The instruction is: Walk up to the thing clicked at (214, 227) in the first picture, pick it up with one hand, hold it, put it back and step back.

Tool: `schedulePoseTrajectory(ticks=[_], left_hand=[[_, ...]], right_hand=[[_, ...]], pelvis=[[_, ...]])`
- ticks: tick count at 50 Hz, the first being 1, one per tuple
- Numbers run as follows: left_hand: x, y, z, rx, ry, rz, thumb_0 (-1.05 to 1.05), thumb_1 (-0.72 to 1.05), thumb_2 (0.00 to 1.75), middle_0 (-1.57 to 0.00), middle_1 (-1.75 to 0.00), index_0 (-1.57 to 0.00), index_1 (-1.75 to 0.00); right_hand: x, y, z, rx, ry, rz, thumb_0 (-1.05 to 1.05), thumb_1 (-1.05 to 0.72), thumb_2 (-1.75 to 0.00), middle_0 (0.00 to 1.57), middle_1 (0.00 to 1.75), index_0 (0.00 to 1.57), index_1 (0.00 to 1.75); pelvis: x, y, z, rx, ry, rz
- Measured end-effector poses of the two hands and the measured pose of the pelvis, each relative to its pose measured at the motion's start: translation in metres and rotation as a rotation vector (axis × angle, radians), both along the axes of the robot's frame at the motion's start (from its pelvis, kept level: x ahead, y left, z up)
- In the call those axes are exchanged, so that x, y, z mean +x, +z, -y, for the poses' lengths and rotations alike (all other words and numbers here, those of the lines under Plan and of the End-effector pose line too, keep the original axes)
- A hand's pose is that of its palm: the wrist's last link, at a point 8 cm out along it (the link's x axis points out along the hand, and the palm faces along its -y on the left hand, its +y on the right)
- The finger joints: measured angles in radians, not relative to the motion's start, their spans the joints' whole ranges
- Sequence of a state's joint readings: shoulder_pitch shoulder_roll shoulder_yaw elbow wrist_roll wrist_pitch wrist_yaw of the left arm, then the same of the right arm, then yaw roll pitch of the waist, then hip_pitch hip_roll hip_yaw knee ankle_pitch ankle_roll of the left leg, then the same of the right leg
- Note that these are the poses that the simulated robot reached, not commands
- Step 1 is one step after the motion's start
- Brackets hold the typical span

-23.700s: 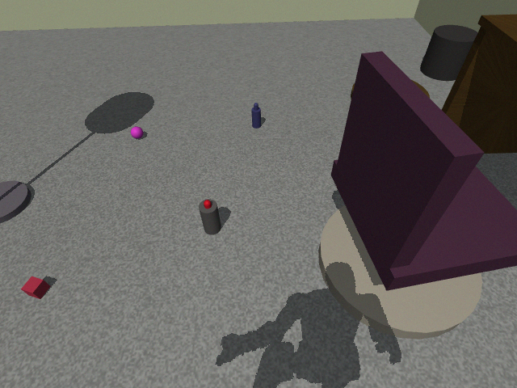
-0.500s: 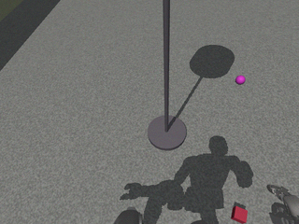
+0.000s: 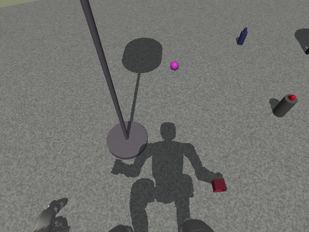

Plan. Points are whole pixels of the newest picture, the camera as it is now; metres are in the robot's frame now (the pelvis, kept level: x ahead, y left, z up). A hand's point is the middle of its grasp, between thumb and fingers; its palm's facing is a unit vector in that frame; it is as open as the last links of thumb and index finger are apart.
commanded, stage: walk up
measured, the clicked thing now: (285, 104) +0.86 -0.98 -0.64
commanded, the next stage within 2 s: none
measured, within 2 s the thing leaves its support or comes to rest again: neither
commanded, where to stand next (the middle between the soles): +0.07 -0.05 m, yaw -24 degrees
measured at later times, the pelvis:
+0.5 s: pelvis -0.03 -0.01 +0.02, yaw -17 degrees
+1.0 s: pelvis -0.02 -0.03 +0.00, yaw -2 degrees
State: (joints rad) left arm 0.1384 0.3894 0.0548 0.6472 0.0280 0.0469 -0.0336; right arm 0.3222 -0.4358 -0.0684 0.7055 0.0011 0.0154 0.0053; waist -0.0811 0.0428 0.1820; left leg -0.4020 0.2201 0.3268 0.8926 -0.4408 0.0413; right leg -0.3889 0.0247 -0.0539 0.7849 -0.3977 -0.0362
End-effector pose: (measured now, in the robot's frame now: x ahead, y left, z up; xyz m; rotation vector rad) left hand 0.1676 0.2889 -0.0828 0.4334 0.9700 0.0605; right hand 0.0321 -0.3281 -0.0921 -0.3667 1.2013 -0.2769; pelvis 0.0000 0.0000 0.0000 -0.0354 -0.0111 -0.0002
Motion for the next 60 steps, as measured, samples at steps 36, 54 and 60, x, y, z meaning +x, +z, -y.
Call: schedulePoseTrajectory(ticks=[36, 54, 60], left_hand=[[-0.058, 0.011, 0.025, 0.079, -0.044, -0.109, 0.01, 0.90, 0.90, -0.21, -0.30, -0.21, -0.30], [-0.055, -0.007, 0.018, 0.008, 0.124, 0.000, 0.00, 0.90, 0.90, -0.21, -0.30, -0.21, -0.30], [-0.116, -0.003, 0.022, 0.064, 0.237, -0.037, 0.00, 0.90, 0.90, -0.21, -0.30, -0.21, -0.30]], right_hand=[[-0.091, 0.002, 0.039, 0.017, -0.173, -0.035, 0.01, -0.91, -0.90, 0.20, 0.30, 0.20, 0.30], [0.006, 0.009, 0.038, -0.027, 0.086, 0.066, 0.01, -0.90, -0.90, 0.20, 0.30, 0.21, 0.30], [0.036, -0.002, 0.058, -0.018, 0.161, 0.065, 0.01, -0.90, -0.90, 0.20, 0.30, 0.21, 0.30]], pelvis=[[-0.026, 0.014, 0.037, 0.036, -0.213, 0.035], [-0.028, 0.001, 0.040, 0.039, 0.008, 0.021], [-0.035, -0.003, 0.065, 0.019, 0.072, 0.016]])
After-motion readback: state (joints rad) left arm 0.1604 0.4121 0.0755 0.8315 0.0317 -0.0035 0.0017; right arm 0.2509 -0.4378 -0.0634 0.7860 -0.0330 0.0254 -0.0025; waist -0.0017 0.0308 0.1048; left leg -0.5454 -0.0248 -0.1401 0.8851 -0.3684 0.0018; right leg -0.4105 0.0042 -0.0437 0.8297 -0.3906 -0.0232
